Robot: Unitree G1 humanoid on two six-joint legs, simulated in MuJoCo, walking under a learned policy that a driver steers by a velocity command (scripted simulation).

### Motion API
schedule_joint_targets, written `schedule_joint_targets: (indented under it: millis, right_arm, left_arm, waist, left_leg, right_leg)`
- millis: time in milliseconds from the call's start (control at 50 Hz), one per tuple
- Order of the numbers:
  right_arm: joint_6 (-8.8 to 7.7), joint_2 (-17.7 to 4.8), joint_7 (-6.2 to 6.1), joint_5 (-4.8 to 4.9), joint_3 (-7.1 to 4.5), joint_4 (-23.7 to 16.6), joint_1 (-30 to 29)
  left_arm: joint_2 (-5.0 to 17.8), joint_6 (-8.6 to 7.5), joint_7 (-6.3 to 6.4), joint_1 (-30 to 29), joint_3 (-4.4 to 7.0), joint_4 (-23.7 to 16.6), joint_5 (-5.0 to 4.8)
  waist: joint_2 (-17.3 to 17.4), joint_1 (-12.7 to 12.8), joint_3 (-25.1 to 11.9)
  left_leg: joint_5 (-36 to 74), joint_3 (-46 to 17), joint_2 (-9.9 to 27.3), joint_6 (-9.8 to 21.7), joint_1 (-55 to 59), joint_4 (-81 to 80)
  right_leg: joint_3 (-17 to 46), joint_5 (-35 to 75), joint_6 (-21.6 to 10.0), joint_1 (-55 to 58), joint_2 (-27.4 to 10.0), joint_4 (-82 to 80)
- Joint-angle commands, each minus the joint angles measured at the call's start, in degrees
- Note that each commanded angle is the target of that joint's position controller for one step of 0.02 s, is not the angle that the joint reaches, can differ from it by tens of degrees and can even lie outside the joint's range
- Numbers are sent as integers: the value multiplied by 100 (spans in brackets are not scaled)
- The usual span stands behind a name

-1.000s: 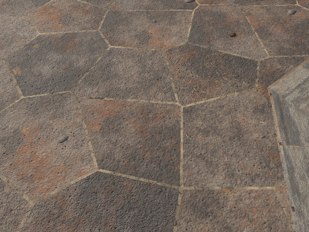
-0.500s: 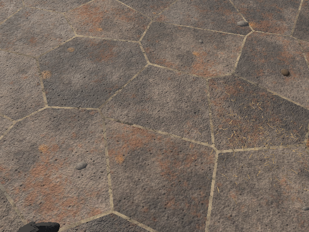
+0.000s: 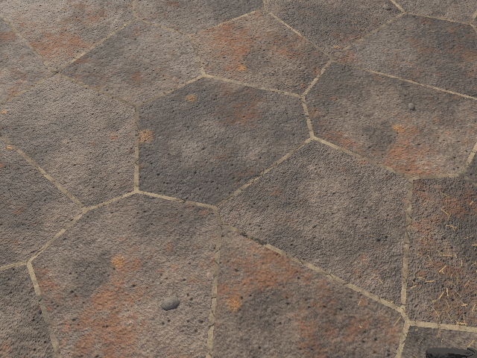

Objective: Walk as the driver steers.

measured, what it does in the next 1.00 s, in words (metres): steps on the spot, turning right: left foot, then right foot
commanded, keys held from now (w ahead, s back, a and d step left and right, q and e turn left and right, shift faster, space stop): e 0.98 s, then w+e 0.02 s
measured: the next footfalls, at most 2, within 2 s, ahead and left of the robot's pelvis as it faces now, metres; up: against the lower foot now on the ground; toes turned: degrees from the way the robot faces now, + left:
left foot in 0.10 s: +0.14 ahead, +0.12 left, +0.00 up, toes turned -7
right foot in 0.48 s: +0.07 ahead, -0.13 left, +0.00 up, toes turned -19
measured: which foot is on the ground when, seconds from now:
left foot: up 0.00-0.08, down 0.10-0.48, up 0.50-0.96, down 0.98-1.00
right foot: down 0.00-0.10, up 0.12-0.46, down 0.48-0.98, up 1.00-1.00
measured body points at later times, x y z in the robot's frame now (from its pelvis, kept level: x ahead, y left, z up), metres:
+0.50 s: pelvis +0.05 -0.01 -0.02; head +0.08 -0.04 +0.43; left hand +0.28 +0.22 -0.10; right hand +0.11 -0.33 -0.12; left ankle +0.10 +0.13 -0.74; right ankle +0.03 -0.11 -0.75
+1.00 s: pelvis +0.07 +0.00 -0.01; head +0.10 -0.01 +0.44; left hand +0.36 +0.15 -0.10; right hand +0.04 -0.33 -0.10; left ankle +0.14 +0.09 -0.75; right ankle +0.03 -0.11 -0.74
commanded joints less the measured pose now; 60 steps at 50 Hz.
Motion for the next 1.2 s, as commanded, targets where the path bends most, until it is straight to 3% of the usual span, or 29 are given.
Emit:
schedule_joint_targets:
  millis: [20, 60, 80, 100, 120, 140, 160, 200, 240, 320, 380, 460, 480, 500, 520, 540, 560, 580, 600, 740, 880, 940, 960, 980, 1000, 1020, 1040, 1080, 1200]
  right_arm:
    - [25, -537, -23, 21, -188, -312, 211]
    - [-24, -566, -4, 8, -234, -298, 295]
    - [-62, -703, -19, -32, -283, -298, 383]
    - [-58, -1046, -77, -128, -362, -342, 590]
    - [35, -1292, -85, -194, -426, -339, 567]
    - [54, -1012, -60, -171, -389, -291, 682]
    - [29, -767, -43, -142, -303, -310, 526]
    - [-3, -605, -13, -66, -254, -337, -6]
    - [0, -681, -11, -100, -278, -245, -113]
    - [62, -826, -63, -89, -359, -120, -100]
    - [97, -1031, -32, -30, -429, -11, -13]
    - [94, -1083, -4, 166, -457, 142, -61]
    - [84, -912, 15, 143, -422, 296, 259]
    - [75, -560, 51, -118, -317, 201, 402]
    - [79, -591, -19, -150, -306, -92, -198]
    - [97, -841, -53, -56, -386, -70, -351]
    - [121, -871, -74, 20, -419, -14, -253]
    - [141, -864, -121, -1, -444, 122, -101]
    - [157, -912, -154, -41, -469, 160, -40]
    - [90, -639, -76, 17, -384, 142, -100]
    - [-40, -720, 67, 83, -396, 111, -70]
    - [-116, -715, 136, 90, -427, 202, 286]
    - [-125, -817, 128, 58, -468, 255, 445]
    - [-94, -1172, 92, -36, -537, 209, 526]
    - [-42, -1520, 95, -188, -597, 245, 465]
    - [-73, -1223, 84, -199, -526, 114, 317]
    - [-88, -930, 45, -133, -433, 59, 143]
    - [-113, -831, -43, 54, -383, 77, 86]
    - [-197, -983, -74, -11, -396, 205, 876]
  left_arm:
    - [1195, 45, 102, -405, 317, -463, -103]
    - [1094, 124, 160, -568, 297, -516, -139]
    - [938, 143, 182, -527, 255, -538, -124]
    - [629, 137, 180, -412, 161, -619, -2]
    - [375, 126, 185, 114, 86, -654, 4]
    - [795, 147, 197, 59, 194, -637, -2]
    - [1077, 203, 204, 72, 315, -583, -38]
    - [1057, 402, 276, 169, 382, -476, -38]
    - [813, 503, 269, 44, 330, -596, -32]
    - [585, 512, 149, -367, 224, -943, -26]
    - [695, 526, 41, -508, 235, -1121, -17]
    - [800, 572, -52, -191, 326, -1110, -3]
    - [976, 572, -6, -39, 397, -1086, 26]
    - [1663, 555, 110, 77, 561, -1190, 41]
    - [1844, 456, 79, 7, 552, -1351, 223]
    - [1588, 338, 44, -9, 481, -1342, 276]
    - [1435, 258, 59, -258, 436, -1324, 213]
    - [1289, 246, 91, -514, 409, -1351, 104]
    - [1184, 266, 130, -690, 362, -1381, 22]
    - [1231, 361, 276, -562, 369, -1442, 32]
    - [1309, 448, 203, -725, 421, -1527, 14]
    - [1253, 498, 215, -946, 411, -1581, -79]
    - [1153, 507, 237, -925, 383, -1594, -104]
    - [873, 500, 231, -641, 309, -1584, -41]
    - [893, 461, 232, -521, 331, -1705, -87]
    - [1339, 411, 247, -426, 459, -1606, 20]
    - [1463, 411, 224, -446, 522, -1518, -17]
    - [1230, 448, 200, -425, 485, -1429, 41]
    - [771, 259, 53, -1013, 305, -1733, -38]
  waist:
    - [-858, -341, -862]
    - [-840, -531, -761]
    - [-725, -575, -785]
    - [-64, -545, -1088]
    - [1216, -299, -1278]
    - [1223, -518, -1220]
    - [845, -461, -1039]
    - [639, -277, -793]
    - [670, -259, -645]
    - [793, -417, -815]
    - [813, -492, -922]
    - [690, -227, -849]
    - [283, -219, -837]
    - [-1433, -397, -868]
    - [-1862, -85, -846]
    - [-1163, 22, -923]
    - [-978, -175, -781]
    - [-734, -298, -739]
    - [-791, -368, -715]
    - [-879, -301, -859]
    - [-1060, -259, -775]
    - [-1025, -507, -860]
    - [-890, -564, -900]
    - [23, -407, -1084]
    - [1477, -245, -793]
    - [1060, -336, -670]
    - [770, -303, -522]
    - [810, -379, -271]
    - [690, -891, -150]
  left_leg:
    - [378, 106, -218, 68, 902, -527]
    - [924, 90, -203, 227, 1433, -1430]
    - [1425, -39, 84, 392, 1917, -1810]
    - [2408, -726, 1069, 758, 2634, -1719]
    - [3238, -1779, 2128, 1607, 3011, -1793]
    - [3172, -2211, 2436, 2075, 2820, -1960]
    - [2978, -1810, 2167, 1979, 2642, -1958]
    - [2649, -969, 1699, 1614, 2241, -1972]
    - [2781, -438, 1475, 1601, 1839, -2091]
    - [2691, 36, 1510, 1681, 1904, -2099]
    - [2681, 110, 1711, 1692, 1985, -2007]
    - [1895, 416, 1639, 1201, 1706, -1368]
    - [1165, 737, 1391, 784, 1257, -813]
    - [-828, 1396, 695, 136, -62, 855]
    - [-2454, 757, -53, -82, -1022, 2094]
    - [-2297, 236, 83, -32, -1057, 2713]
    - [-1791, 118, 169, 37, -1077, 2782]
    - [-1384, 72, 218, 28, -1094, 2625]
    - [-1093, 54, 221, -22, -1030, 2538]
    - [-457, 0, -59, -216, -500, 1201]
    - [-640, -82, -272, -86, 424, -117]
    - [90, 14, -290, 83, 1184, -1450]
    - [741, -62, -33, 204, 1738, -1966]
    - [1193, -967, 1033, 606, 2412, -2130]
    - [1446, -2308, 1965, 1545, 2415, -2406]
    - [515, -2483, 2293, 1890, 2159, -2550]
    - [-594, -2033, 1955, 1670, 2034, -2638]
    - [-1287, -1509, 1524, 1324, 2281, -2753]
    - [-981, -685, 1531, 1375, 2781, -3090]
  right_leg:
    - [1293, 2548, -938, 184, -1280, -180]
    - [1517, 1618, -716, -22, -1101, 51]
    - [1524, 1044, -483, -273, -901, 296]
    - [1215, -136, -196, -785, -579, 1107]
    - [310, -2315, 133, -1647, 119, 2105]
    - [69, -2917, 395, -2002, -38, 3367]
    - [157, -2647, 502, -2141, -187, 4063]
    - [153, -2040, 693, -2150, -367, 4375]
    - [-76, -1617, 814, -1906, -394, 4218]
    - [-329, -1196, 793, -1421, -537, 3030]
    - [-522, -1048, 629, -995, -523, 2339]
    - [-779, -117, 164, -45, -306, 761]
    - [-467, 595, -53, 544, -350, 248]
    - [1390, 2669, -612, 1405, -1727, -49]
    - [2663, 3093, -1792, 1080, -2619, -252]
    - [2339, 2702, -1848, 972, -2392, -334]
    - [1869, 2355, -1523, 865, -2047, -284]
    - [1617, 1967, -1231, 845, -1766, -247]
    - [1504, 1994, -1116, 775, -1651, -232]
    - [1682, 1483, -1116, 785, -1358, -180]
    - [2505, 1181, -1109, 385, -1238, -50]
    - [2656, 1309, -859, 303, -994, 261]
    - [2519, 826, -616, -11, -776, 471]
    - [1913, -670, -274, -645, -308, 1408]
    - [710, -2502, 57, -1870, 607, 2400]
    - [664, -2394, 255, -2160, 99, 3609]
    - [589, -1863, 279, -2280, -88, 3921]
    - [399, -1195, 462, -2774, -222, 4292]
    - [-68, -557, 647, -3161, -565, 3588]
Velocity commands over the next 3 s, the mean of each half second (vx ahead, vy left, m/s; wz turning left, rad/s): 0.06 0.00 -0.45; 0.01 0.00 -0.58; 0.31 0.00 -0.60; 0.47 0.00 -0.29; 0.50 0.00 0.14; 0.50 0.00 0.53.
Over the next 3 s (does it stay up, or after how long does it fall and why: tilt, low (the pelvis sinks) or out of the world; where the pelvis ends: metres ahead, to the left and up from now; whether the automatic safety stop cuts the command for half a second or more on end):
stays up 0.58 -0.81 -0.03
